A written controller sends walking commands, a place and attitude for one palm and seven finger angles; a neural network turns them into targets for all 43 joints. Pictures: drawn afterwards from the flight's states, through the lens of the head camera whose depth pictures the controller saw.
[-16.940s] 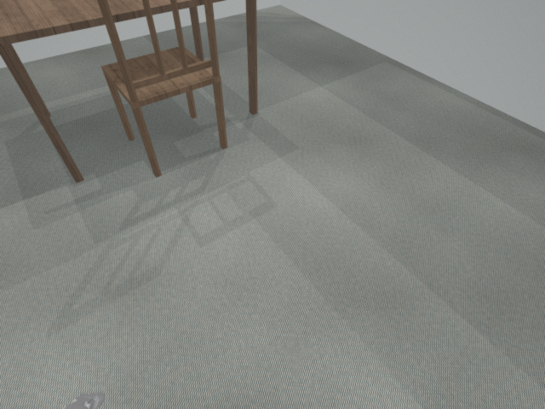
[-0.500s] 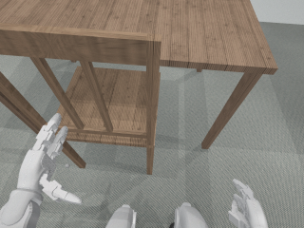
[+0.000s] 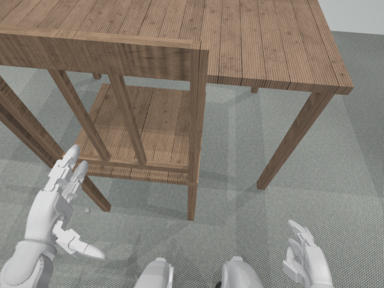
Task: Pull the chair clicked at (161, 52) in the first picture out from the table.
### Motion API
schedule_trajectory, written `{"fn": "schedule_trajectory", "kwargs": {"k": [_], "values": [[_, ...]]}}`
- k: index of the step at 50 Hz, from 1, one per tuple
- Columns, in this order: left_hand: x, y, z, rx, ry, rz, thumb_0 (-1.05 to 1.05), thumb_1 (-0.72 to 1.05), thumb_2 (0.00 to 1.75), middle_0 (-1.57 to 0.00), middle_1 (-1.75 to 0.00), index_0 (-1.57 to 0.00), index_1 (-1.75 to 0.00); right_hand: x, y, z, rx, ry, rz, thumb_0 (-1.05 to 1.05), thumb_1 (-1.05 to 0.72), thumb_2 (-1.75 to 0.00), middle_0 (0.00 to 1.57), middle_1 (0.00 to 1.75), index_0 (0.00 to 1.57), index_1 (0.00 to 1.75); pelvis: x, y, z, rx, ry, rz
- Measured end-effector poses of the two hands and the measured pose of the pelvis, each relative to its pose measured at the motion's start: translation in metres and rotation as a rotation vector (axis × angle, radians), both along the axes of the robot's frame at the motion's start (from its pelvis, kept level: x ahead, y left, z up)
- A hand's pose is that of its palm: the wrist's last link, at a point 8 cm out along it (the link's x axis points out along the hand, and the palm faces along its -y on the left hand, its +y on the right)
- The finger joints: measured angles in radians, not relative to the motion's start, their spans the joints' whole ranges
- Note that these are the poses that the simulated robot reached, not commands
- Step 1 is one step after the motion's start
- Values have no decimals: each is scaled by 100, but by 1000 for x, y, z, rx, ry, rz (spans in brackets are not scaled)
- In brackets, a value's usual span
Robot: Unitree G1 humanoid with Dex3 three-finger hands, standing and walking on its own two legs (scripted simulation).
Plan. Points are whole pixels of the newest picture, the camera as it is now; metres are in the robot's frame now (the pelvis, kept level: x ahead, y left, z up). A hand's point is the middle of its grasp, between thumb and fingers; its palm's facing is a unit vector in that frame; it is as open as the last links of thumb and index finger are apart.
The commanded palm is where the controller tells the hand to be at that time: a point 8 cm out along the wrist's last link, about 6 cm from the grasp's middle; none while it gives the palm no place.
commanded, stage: aim the fingers beside a spindle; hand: left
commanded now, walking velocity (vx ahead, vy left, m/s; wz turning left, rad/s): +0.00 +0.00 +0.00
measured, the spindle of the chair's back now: (86, 123) +0.46 +0.29 +0.02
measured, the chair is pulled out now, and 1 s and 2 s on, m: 0.00 0.00 0.00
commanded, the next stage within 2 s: push the fingers through the gap in 1.96 s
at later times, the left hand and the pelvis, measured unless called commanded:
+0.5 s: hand (107, 205) +0.26 +0.18 +0.03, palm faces -0.04 -1.00 -0.06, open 17.0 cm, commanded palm +0.25 +0.23 +0.04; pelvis +0.00 +0.00 -0.01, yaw +0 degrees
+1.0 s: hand (120, 197) +0.28 +0.17 +0.02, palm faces -0.06 -1.00 -0.05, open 17.0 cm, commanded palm +0.27 +0.22 +0.02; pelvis +0.00 -0.01 -0.02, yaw +0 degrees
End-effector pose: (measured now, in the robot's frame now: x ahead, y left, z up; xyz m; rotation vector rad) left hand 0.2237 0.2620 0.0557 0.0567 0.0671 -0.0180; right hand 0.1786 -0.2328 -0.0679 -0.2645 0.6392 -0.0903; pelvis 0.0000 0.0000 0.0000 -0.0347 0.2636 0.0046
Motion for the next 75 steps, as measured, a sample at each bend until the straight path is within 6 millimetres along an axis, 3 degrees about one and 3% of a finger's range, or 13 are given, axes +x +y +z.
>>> {"fn": "schedule_trajectory", "kwargs": {"k": [13,34,54,75], "values": [[18,-15,-10,-15,-7,-35,-1,-50,30,-6,-8,-6,-8,-4,-3,-6,-18,14,0,1,-90,-90,21,30,20,30,-1,2,-5,1,20,-1],[29,-37,-24,-2,-19,-37,-1,-50,30,-7,-8,-6,-8,-6,-9,-27,-2,49,3,1,-91,-90,21,30,20,30,-3,-4,-17,14,54,-6],[46,-39,-41,-15,-12,-35,-1,-50,30,-7,-8,-6,-8,-15,-19,-39,-13,85,-13,1,-91,-90,21,30,20,30,-6,-8,-24,19,79,-9],[59,-48,-52,-16,-29,-46,-1,-50,30,-7,-8,-6,-8,-20,-7,-51,6,116,-7,1,-91,-90,21,30,20,30,-9,-1,-32,19,101,-13]]}}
